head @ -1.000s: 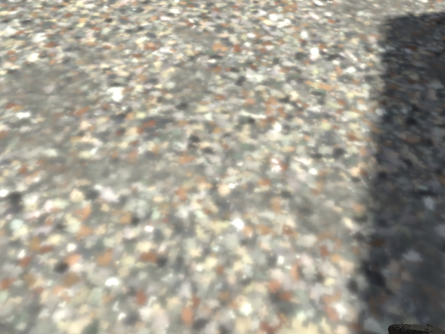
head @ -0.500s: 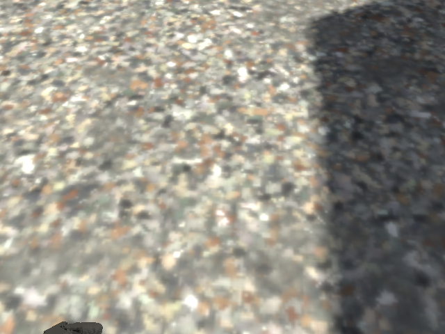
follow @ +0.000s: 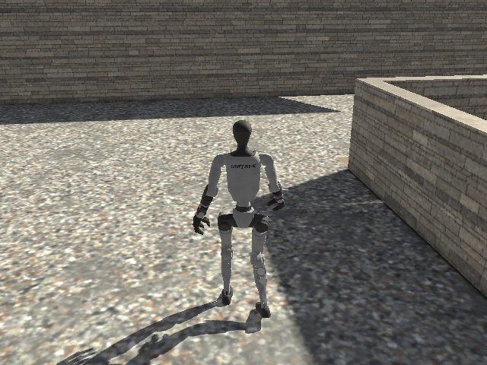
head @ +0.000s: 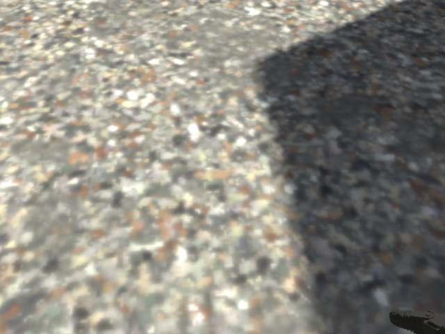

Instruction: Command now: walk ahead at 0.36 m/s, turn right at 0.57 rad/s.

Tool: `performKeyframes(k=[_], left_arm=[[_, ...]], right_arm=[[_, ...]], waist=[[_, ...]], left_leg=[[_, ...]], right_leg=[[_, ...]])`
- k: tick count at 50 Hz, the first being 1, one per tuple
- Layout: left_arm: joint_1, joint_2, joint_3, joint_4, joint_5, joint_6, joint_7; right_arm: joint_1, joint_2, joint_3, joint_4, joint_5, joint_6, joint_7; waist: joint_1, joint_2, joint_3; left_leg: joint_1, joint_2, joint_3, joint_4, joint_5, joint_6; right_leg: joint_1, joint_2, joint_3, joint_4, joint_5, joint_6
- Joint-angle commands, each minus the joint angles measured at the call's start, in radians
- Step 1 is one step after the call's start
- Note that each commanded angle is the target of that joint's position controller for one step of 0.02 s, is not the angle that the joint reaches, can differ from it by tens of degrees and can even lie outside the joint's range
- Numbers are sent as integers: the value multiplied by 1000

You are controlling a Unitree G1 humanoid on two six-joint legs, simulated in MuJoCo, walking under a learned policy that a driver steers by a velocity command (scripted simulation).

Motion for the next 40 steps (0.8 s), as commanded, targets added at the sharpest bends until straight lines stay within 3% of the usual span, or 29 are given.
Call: performKeyframes(k=[1, 2, 3, 5, 7, 11, 15, 17, 18, 19, 20, 21, 22, 23, 24, 26, 28, 30, 32, 35, 38, 39, 40], left_arm=[[-30, 157, 33, -106, 5, -6, 9], [-59, 153, 39, -117, 16, 4, 10], [-52, 135, 43, -122, 13, 16, 8], [-44, 77, 32, -133, 3, 37, 4], [-80, 53, 24, -160, 6, 48, 2], [-142, 49, 20, -184, 11, 47, -19], [-241, 46, 20, -227, 18, 46, -40], [-241, 48, 22, -232, 23, 43, -41], [-211, 47, 23, -218, 27, 39, -39], [-167, 67, 30, -197, 34, 33, -30], [-113, 138, 41, -194, 52, 30, -14], [-138, 133, 20, -210, 77, 33, 0], [-143, 50, 1, -190, 69, 30, -7], [-173, 55, 0, -177, 60, 24, -15], [-211, 83, 9, -165, 56, 20, -14], [-275, 124, 24, -157, 46, 19, -4], [-308, 127, 31, -148, 46, 23, 8], [-333, 99, 28, -134, 47, 26, 17], [-339, 88, 30, -114, 48, 29, 23], [-339, 102, 38, -87, 40, 37, 28], [-372, 111, 43, -64, 7, 47, 31], [-328, 82, 40, -38, 1, 51, 29], [-289, 27, 28, -48, 37, 55, 24]], right_arm=[[167, -129, -44, -29, -5, 16, -10], [125, -105, -36, -25, -5, 23, -8], [103, -93, -31, -18, -7, 26, -9], [84, -111, -38, 0, -8, 27, -9], [72, -147, -51, 15, -6, 34, -17], [44, -170, -58, 31, 9, 58, -31], [91, -197, -62, 71, 28, 73, -22], [93, -208, -61, 90, 44, 78, -13], [78, -198, -55, 97, 53, 78, -9], [104, -159, -39, 117, 51, 73, -2], [133, -101, -12, 113, 14, 59, 6], [226, -33, 20, 118, -19, 57, 21], [200, -87, 7, 133, 11, 75, 21], [138, -145, -9, 113, 33, 87, 16], [117, -153, -17, 116, 37, 100, 3], [155, -175, -34, 137, 28, 133, -22], [199, -152, -39, 147, 32, 155, -36], [189, -123, -40, 136, 31, 169, -44], [150, -101, -36, 110, 27, 175, -42], [134, -109, -40, 80, 24, 174, -24], [227, -116, -52, 100, 18, 171, -4], [249, -144, -62, 104, 7, 169, -4], [243, -268, -89, 78, 7, 164, -24]], waist=[[-114, 121, -119], [-93, 103, -72], [-65, 128, -54], [-50, 171, -39], [-49, 164, -44], [-64, 136, -78], [-97, 119, -60], [-81, 115, -61], [-55, 108, -69], [-34, 74, -97], [-32, -24, -194], [-78, -188, -290], [-39, -156, -332], [-32, -125, -253], [-41, -105, -199], [-73, -103, -133], [-93, -107, -110], [-92, -107, -93], [-77, -114, -80], [-71, -121, -94], [-127, -100, -99], [-123, -8, -62], [-77, 308, -23]], left_leg=[[534, 394, -419, -161, 258, 189], [435, 349, -304, -161, 427, 176], [364, 317, -221, -173, 498, 162], [284, 282, -119, -226, 536, 176], [284, 303, -73, -257, 571, 202], [303, 298, 47, -268, 524, 191], [328, 303, 68, -222, 480, 179], [357, 310, 40, -158, 486, 171], [344, 290, 41, -105, 461, 147], [297, 242, 56, -32, 412, 102], [188, 177, 96, 89, 195, 30], [17, 106, 73, 253, -409, -48], [13, 119, -23, 332, -578, -80], [-24, 120, -33, 375, -576, -89], [-58, 120, -29, 397, -541, -94], [-9, 112, -24, 450, -441, -116], [22, 90, 15, 499, -386, -126], [33, 97, 28, 476, -340, -118], [42, 109, 39, 407, -302, -101], [80, 110, 60, 301, -265, -71], [216, 69, 109, 62, -111, -6], [263, 75, 39, -64, -6, 37], [338, 314, -319, -180, 294, 143]], right_leg=[[-488, -97, -36, 356, 20, 51], [-460, -119, -54, 320, 46, 63], [-415, -145, -66, 282, 64, 67], [-363, -146, -117, 216, 108, 80], [-371, -157, -131, 130, 171, 90], [-290, -165, -163, -68, 372, 75], [-214, -136, -187, -232, 363, 38], [-167, -111, -190, -335, 324, 9], [-89, -95, -201, -443, 394, -11], [61, -94, -190, -559, 568, -40], [282, -252, -45, -520, 1006, -84], [452, -482, 162, -446, 1308, -252], [379, -497, 170, -469, 1168, -315], [325, -440, 114, -499, 1054, -285], [281, -407, 70, -519, 969, -245], [131, -395, 2, -566, 879, -222], [52, -381, -66, -599, 785, -222], [15, -371, -118, -619, 658, -214], [10, -376, -144, -628, 564, -211], [42, -409, -145, -610, 541, -206], [10, -385, -203, -504, 475, -124], [-57, -325, -266, -378, 342, -46], [-283, -179, -378, -81, 42, 74]])
Next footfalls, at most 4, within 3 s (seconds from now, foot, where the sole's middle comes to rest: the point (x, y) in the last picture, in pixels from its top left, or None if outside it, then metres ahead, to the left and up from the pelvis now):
0.40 right None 0.21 -0.15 -0.76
0.78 left None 0.18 0.11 -0.76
1.32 right None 0.24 -0.11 -0.76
1.60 left None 0.15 0.14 -0.76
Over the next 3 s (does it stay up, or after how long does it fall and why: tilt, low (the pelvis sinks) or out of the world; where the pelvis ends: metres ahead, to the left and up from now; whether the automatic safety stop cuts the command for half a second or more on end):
stays up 0.72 0.15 0.00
